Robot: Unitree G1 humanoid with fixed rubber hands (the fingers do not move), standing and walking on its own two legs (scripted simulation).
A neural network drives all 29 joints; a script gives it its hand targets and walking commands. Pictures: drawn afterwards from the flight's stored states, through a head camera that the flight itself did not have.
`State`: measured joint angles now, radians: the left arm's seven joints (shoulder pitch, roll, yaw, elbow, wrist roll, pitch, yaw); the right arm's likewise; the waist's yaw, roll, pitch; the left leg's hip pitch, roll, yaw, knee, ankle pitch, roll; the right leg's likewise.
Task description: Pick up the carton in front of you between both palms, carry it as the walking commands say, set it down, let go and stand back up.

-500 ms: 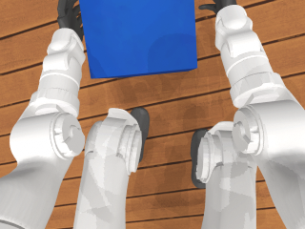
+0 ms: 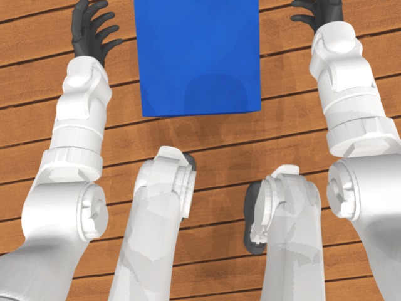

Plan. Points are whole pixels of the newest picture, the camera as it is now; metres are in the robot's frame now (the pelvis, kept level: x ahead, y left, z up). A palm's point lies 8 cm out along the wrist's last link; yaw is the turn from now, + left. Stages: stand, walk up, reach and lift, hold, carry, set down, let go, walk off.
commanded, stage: set down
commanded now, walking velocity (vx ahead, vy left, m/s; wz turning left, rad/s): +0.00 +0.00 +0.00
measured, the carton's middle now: (201, 69) +0.49 +0.09 -0.29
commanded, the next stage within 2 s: let go in 0.76 s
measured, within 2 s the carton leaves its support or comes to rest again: neither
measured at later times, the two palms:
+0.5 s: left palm (7, 17) +0.46 +0.27 +0.03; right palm out of the picture +0.56 -0.12 +0.02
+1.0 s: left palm out of the picture +0.43 +0.26 +0.16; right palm out of the picture +0.51 -0.14 +0.15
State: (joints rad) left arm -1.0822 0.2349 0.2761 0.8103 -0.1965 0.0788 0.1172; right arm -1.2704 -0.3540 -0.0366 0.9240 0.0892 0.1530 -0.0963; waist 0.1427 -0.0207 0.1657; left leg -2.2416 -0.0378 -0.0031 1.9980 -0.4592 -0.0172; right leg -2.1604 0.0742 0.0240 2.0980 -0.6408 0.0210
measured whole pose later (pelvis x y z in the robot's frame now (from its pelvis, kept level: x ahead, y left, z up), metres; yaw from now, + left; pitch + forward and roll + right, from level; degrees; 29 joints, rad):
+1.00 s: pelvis +0.06 +0.01 +0.26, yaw -1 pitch +41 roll -1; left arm -0.60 0.15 0.31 0.63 0.03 0.10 -0.06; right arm -0.79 -0.17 -0.21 0.76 -0.12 0.15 -0.06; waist 0.12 -0.02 -0.13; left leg -1.47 -0.02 -0.03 1.02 -0.28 0.00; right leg -1.40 0.06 0.05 1.06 -0.38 0.02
